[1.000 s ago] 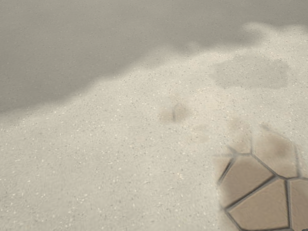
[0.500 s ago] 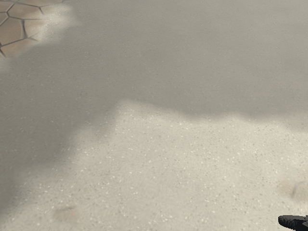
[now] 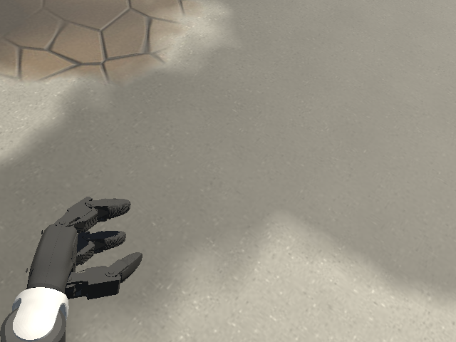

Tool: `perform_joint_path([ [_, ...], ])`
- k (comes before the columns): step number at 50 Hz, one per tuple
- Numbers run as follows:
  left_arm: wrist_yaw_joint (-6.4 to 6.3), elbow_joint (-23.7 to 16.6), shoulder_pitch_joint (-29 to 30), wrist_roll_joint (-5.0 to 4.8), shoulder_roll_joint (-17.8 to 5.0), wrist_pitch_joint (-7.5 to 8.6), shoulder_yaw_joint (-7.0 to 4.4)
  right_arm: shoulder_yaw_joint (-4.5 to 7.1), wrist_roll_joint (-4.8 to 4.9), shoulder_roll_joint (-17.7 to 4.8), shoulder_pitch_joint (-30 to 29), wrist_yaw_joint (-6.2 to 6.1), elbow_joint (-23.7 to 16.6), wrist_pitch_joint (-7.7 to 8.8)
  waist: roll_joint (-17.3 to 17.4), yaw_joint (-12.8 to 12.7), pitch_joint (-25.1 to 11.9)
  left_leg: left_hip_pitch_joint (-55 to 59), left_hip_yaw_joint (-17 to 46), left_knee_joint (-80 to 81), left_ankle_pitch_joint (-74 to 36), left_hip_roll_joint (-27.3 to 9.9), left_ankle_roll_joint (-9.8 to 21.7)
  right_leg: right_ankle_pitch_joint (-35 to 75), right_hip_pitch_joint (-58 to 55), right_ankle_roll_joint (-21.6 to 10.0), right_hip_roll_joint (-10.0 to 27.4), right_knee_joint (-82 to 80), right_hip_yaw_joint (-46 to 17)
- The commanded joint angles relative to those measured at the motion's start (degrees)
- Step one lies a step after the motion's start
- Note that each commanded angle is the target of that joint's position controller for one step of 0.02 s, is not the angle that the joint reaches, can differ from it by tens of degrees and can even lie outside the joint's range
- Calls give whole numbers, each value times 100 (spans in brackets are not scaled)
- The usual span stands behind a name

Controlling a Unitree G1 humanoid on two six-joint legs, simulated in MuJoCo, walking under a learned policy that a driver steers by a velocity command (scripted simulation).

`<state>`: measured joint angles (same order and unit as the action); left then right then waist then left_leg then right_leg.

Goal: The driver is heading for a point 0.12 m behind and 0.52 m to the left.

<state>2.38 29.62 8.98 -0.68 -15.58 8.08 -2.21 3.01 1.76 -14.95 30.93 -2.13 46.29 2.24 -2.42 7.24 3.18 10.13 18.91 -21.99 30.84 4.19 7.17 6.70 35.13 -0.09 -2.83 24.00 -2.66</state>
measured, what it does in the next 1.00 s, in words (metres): walks ahead, turning left: right foot, then left foot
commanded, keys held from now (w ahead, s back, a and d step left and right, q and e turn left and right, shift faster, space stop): q+shift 0.60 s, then w+q+shift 0.40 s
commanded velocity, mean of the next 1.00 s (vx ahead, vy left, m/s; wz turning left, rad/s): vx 0.37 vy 0.00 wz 1.00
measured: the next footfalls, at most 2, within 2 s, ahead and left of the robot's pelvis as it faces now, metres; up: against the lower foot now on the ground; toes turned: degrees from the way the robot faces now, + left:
right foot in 0.02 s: +0.25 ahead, -0.13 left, +0.00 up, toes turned +5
left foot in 0.42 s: +0.35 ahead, +0.16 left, +0.00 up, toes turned +26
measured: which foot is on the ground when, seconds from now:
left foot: down 0.00-0.02, up 0.04-0.40, down 0.42-0.80, up 0.82-1.00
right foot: up 0.00-0.00, down 0.02-0.42, up 0.44-0.80, down 0.82-1.00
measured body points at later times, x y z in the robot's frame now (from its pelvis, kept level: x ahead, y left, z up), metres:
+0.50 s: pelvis +0.26 +0.03 +0.01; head +0.30 +0.09 +0.45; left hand +0.28 +0.36 -0.11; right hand +0.56 -0.15 -0.05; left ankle +0.32 +0.14 -0.71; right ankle +0.23 -0.14 -0.64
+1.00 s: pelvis +0.42 +0.08 +0.03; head +0.43 +0.08 +0.48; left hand +0.19 +0.28 -0.07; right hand +0.76 +0.09 -0.03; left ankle +0.33 +0.21 -0.59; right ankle +0.48 -0.04 -0.71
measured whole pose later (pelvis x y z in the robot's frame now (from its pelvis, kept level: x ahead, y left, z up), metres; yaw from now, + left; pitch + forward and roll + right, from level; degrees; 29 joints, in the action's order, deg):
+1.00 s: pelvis +0.42 +0.08 +0.03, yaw +57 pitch +1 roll -1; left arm -0.6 44.1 -20.5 0.4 -18.5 4.0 -4.2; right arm 3.8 1.8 -19.6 12.2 0.0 30.2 -0.3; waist 1.6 -3.9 -1.2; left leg -43.3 4.1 -74.4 12.8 -2.1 0.1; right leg -19.1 5.2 -0.1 0.0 23.7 3.7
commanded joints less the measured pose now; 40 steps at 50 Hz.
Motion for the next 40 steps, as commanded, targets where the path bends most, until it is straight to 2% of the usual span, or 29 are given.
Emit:
perform_joint_path([
  [1, -246, 65, -2617, 53, -1210, -68, -481, 251, -215, -858, -1015, -1, -730, -29, 1175, -1789, -2214, -2403, 339, -3419, -5325, -371, -547, 530, -5267, -478, 989, 985, -613],
  [2, -134, 333, -2912, 322, -1405, -56, -438, -25, -94, 163, 359, 73, -802, -62, -1897, -946, -3632, -4570, -137, -6117, 1013, 641, -876, 1982, -7721, -1771, 3290, 854, -3612],
  [3, -105, 150, -2814, 323, -1017, -125, -418, 85, -35, -850, 457, 100, -688, -112, -1640, -1093, -4162, -4665, -219, -6877, 700, -16, -989, 1301, -7509, -1798, 3144, 647, -3959],
  [4, -180, 11, -2304, 269, -586, -232, -328, 228, 91, -1268, -550, 122, -907, -148, -1328, -1227, -3218, -4944, -558, -6638, 190, -319, -1053, 1244, -6587, -1666, 2756, 396, -2748],
  [5, -211, 132, -1982, 225, -399, -320, -258, 252, 42, -1366, -1081, 82, -1006, -195, -384, -1133, -2141, -4955, -920, -6268, -112, -571, -1101, 1794, -5367, -1416, 2361, 263, -1759],
  [6, -247, 265, -1819, 185, -399, -366, -252, 286, 0, -1297, -1300, 72, -1067, -212, -43, -978, -1455, -4923, -1095, -6049, -214, -711, -1145, 2089, -4455, -1297, 2120, 133, -1252],
  [7, -279, 373, -1658, 195, -429, -363, -235, 282, 68, -1097, -1258, 92, -1129, -283, -102, -741, -970, -4702, -1175, -5794, -204, -877, -1128, 1991, -3648, -1234, 1979, -148, -836],
  [9, -305, 579, -1310, 126, -503, -325, -276, 153, 77, -558, -1326, 72, -1313, -374, -337, -520, -430, -4378, -1386, -4763, -255, -1121, -1092, 1636, -2584, -1206, 1998, -770, -302],
  [10, -305, 674, -1189, 85, -599, -304, -310, 114, 26, -449, -1481, 76, -1414, -389, -366, -512, -309, -4303, -1474, -4268, -424, -1208, -1101, 1766, -2337, -1268, 2115, -965, -130],
  [12, -323, 793, -1070, 58, -903, -318, -411, 146, -37, -555, -1496, 152, -1426, -399, -305, -478, -617, -3932, -1564, -3511, -1555, -1242, -983, 1762, -2453, -1253, 2171, -1046, 279],
  [15, -283, 818, -674, -105, -1018, -361, -441, 232, -43, -777, -1570, 307, -1338, -485, -245, -410, -693, -3216, -1819, -2415, -2762, -1049, -716, 1186, -2498, -901, 1847, -880, 1116],
  [18, -242, 892, -750, -210, -1213, -443, -514, 396, -41, -1122, -1855, 420, -1461, -566, -171, -412, -525, -2882, -2108, -1847, -2622, -848, -467, 790, -2644, -675, 1867, -366, 1394],
  [20, -237, 912, -805, -271, -1232, -541, -534, 571, -58, -1380, -1469, 407, -1394, -545, 67, -143, -638, -2166, -2414, -1327, -2533, -474, -178, 1077, -2591, -432, 1748, 779, 1631],
  [21, -213, 923, -994, -213, -1073, -607, -485, 720, -70, -1609, -847, 317, -1213, -502, 517, 96, -764, -1286, -2193, -963, -2909, -229, 105, 431, -2036, -208, 1453, 2021, 1667],
  [22, -177, 855, -1402, 85, -578, -676, -327, 807, -12, -2177, -992, 196, -1340, -464, 2235, -364, -498, -785, -267, -511, -5688, -1238, 632, -3833, -726, 228, 688, 3789, 1758],
  [23, -162, 642, -1741, 118, -739, -680, -290, 734, -306, -2356, -1468, 254, -1782, -308, 2327, -752, -1679, -157, 2492, 29, -3983, -2264, 1899, -4826, 414, 371, -61, 5259, 331],
  [24, -156, 676, -1429, 18, -1144, -649, -348, 659, -233, -2002, -1631, 363, -1899, -169, 1222, -495, -1772, -325, 2325, 378, -3249, -2249, 1633, -4292, 539, 241, 170, 5230, -333],
  [25, -174, 607, -1176, -2, -1111, -610, -332, 615, -136, -1884, -1720, 369, -1852, -95, 998, -566, -1352, -720, 1890, 400, -2840, -2012, 1325, -3832, 552, 119, 247, 4935, -416],
  [26, -240, 721, -1156, 90, -1048, -600, -325, 579, -39, -1714, -1895, 337, -1840, -98, 540, -694, -1090, -1073, 1517, 325, -2665, -1740, 1019, -3514, 445, 111, 410, 4558, -478],
  [27, -280, 735, -1109, 156, -1109, -613, -338, 530, -23, -1581, -2141, 260, -1888, -145, 529, -793, -993, -1509, 1174, 250, -2996, -1578, 882, -3314, 160, 134, 456, 4114, -526],
  [28, -265, 765, -1069, 153, -1116, -643, -342, 505, -88, -1533, -2317, 178, -1971, -199, 581, -878, -1010, -1866, 908, 214, -3350, -1379, 791, -3171, -241, 177, 405, 3840, -505],
  [30, -243, 834, -1135, 148, -895, -673, -286, 529, -148, -1546, -2336, 75, -1984, -266, 548, -887, -1178, -2013, 681, 58, -4092, -1158, 776, -3020, -572, 340, 186, 3264, -399],
  [31, -222, 856, -1186, 115, -807, -678, -258, 530, -98, -1517, -2241, 36, -1955, -293, 448, -870, -1363, -2066, 688, 107, -3276, -1044, 756, -2870, -729, 382, 135, 2883, -408],
  [33, -144, 814, -1048, 21, -694, -671, -216, 518, -15, -1523, -2174, 17, -1963, -317, 604, -735, -1291, -2392, 998, 441, -635, -911, 715, -2558, -976, 380, 40, 2211, -377],
  [35, -96, 747, -950, -30, -717, -615, -230, 504, -40, -1564, -2162, 46, -1938, -303, 957, -683, -1027, -2753, 1255, 588, 249, -882, 687, -2578, -1238, 343, -48, 1798, -356],
  [37, -85, 739, -1038, -65, -748, -519, -265, 455, -38, -1436, -2154, 87, -1907, -293, 1086, -719, -849, -3135, 1331, 467, 513, -811, 582, -2590, -1735, 283, -69, 1384, -339],
  [38, -90, 779, -1225, -86, -752, -476, -293, 417, -28, -1342, -2219, 98, -1917, -296, 1123, -832, -770, -3417, 1335, 327, 624, -756, 494, -2489, -2137, 259, -40, 1131, -317],
  [39, -102, 897, -1641, -106, -733, -434, -330, 366, -16, -1224, -2426, 99, -1972, -304, 1096, -1101, -687, -3935, 1213, 32, 767, -646, 330, -2148, -2811, 194, 45, 701, -278],
  [40, -132, 1119, -2359, -110, -818, -416, -410, 293, -31, -1015, -2607, 96, -2043, -298, 946, -1449, -673, -4722, 827, -578, 924, -392, 17, -2081, -3767, 91, 278, 322, -304],
])
Velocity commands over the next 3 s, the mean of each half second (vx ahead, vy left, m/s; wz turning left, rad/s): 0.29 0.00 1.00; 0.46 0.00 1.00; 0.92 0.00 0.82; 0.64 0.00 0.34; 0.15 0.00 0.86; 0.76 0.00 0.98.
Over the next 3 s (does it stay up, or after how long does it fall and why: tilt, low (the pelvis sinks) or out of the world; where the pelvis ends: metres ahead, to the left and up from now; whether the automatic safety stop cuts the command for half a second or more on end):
stays up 0.44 1.13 0.00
